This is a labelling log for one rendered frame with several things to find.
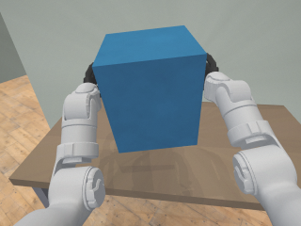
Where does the robot left forearm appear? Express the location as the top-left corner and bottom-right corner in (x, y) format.
(48, 82), (102, 203)

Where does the carton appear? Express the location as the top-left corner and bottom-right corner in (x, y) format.
(91, 25), (207, 153)

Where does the left robot upper arm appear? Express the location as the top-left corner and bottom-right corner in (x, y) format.
(13, 166), (106, 226)

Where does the robot right forearm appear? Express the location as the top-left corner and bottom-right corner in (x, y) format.
(203, 72), (297, 182)

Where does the robot right hand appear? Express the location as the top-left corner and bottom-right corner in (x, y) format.
(203, 53), (219, 90)

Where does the right robot upper arm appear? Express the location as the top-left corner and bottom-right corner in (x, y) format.
(232, 144), (301, 226)

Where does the table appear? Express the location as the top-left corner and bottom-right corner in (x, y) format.
(8, 97), (301, 211)

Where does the robot left hand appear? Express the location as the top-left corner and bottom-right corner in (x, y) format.
(83, 62), (102, 97)

